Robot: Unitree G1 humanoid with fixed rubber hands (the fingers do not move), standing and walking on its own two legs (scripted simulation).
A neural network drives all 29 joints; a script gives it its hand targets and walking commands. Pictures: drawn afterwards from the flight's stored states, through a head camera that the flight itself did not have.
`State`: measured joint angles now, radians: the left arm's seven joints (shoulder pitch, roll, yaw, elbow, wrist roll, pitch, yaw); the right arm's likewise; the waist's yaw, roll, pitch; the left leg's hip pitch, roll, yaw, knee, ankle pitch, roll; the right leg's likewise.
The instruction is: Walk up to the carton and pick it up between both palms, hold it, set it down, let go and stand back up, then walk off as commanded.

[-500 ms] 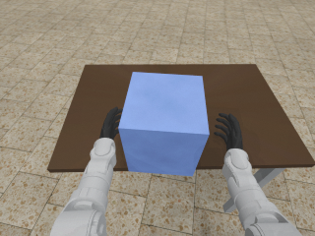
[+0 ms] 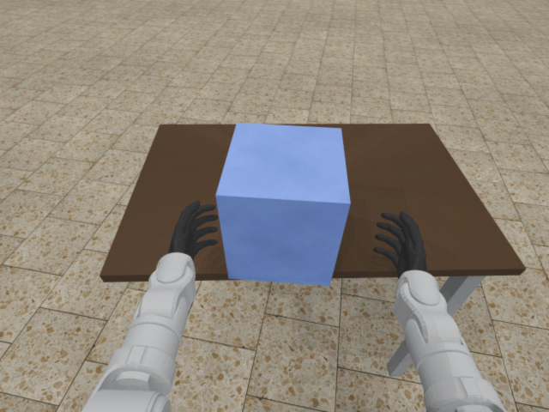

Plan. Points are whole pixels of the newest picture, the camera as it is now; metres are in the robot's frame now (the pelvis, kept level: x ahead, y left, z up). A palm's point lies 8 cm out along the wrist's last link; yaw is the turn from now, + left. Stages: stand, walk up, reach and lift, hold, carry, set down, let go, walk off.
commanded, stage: set down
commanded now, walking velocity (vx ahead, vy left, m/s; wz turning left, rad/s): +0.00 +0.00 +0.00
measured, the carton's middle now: (283, 205) +0.47 +0.01 +0.05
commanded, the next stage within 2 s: none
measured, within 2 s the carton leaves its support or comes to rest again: neither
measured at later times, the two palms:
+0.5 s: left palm (150, 305) +0.27 +0.21 +0.04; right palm (440, 317) +0.25 -0.20 +0.05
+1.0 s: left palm (145, 320) +0.26 +0.21 +0.02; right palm (441, 332) +0.24 -0.20 +0.04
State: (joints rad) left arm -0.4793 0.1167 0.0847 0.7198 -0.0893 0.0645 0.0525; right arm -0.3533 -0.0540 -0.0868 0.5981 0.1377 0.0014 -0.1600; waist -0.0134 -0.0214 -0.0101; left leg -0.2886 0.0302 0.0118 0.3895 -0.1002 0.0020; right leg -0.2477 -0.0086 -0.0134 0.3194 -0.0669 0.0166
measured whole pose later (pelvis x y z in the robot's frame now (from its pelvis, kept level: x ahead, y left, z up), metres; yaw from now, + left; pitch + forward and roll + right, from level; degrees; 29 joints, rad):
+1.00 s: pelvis +0.05 +0.00 +0.00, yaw +0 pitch -3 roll -1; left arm 0.22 0.15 0.04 -0.02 -0.10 0.30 0.04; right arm 0.37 -0.06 -0.05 -0.07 0.14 0.14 -0.11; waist 0.03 -0.02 -0.01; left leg -0.16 0.03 0.01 0.39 -0.18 -0.01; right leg -0.12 -0.01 -0.01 0.32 -0.15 0.02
